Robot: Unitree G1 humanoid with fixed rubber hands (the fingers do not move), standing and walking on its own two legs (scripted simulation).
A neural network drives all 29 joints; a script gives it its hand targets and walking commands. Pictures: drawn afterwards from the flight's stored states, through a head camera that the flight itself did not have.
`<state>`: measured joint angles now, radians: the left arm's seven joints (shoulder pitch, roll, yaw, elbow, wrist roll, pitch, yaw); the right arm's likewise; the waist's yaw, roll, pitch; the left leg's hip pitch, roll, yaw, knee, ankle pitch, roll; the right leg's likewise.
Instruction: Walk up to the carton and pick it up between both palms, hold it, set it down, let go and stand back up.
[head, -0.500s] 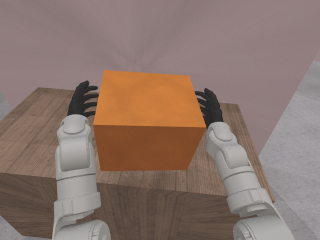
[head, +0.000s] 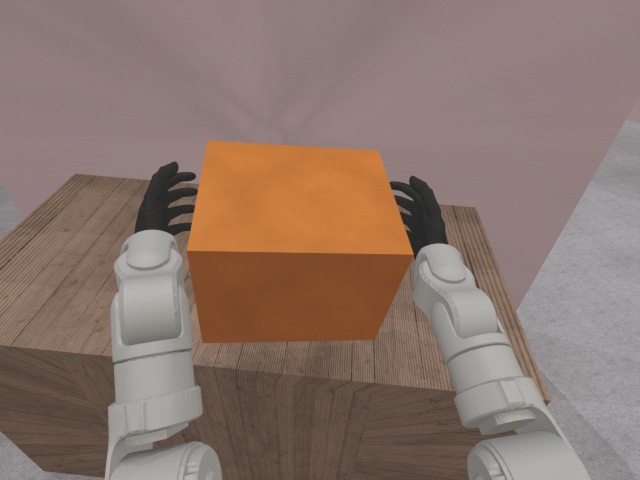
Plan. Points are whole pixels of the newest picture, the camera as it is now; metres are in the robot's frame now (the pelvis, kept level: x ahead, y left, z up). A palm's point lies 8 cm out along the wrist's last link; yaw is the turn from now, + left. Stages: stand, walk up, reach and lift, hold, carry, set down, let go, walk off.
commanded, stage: hold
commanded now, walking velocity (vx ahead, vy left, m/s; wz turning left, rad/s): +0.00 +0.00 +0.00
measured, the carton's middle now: (293, 243) +0.39 +0.02 +0.14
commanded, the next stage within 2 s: set down in 0.78 s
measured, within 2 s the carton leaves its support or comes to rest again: neither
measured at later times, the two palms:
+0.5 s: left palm (157, 232) +0.35 +0.17 +0.20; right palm (427, 241) +0.35 -0.14 +0.17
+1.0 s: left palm (158, 219) +0.36 +0.17 +0.21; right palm (428, 235) +0.36 -0.15 +0.18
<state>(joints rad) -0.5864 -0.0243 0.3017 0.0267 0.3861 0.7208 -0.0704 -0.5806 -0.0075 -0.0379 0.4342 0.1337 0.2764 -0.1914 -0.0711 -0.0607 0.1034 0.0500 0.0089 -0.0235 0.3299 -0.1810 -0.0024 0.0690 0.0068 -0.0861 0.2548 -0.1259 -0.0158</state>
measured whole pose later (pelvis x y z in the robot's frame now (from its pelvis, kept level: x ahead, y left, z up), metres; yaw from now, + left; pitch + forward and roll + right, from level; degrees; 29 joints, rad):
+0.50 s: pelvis +0.00 +0.00 +0.00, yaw +0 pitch -11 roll -1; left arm -0.59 -0.02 0.31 0.04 0.39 0.72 -0.07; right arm -0.59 0.00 -0.04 0.44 0.13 0.27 -0.19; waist -0.07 -0.06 0.10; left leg 0.05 0.01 -0.02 0.33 -0.18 0.00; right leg 0.07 0.01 -0.09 0.26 -0.12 -0.02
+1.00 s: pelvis +0.00 +0.00 +0.00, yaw +0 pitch -10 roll -1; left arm -0.62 -0.02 0.30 0.08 0.40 0.65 -0.08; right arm -0.59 0.02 -0.09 0.46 0.08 0.20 -0.18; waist -0.07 -0.05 0.08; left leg 0.03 0.01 -0.03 0.34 -0.18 0.00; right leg 0.05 0.00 -0.09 0.27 -0.14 -0.01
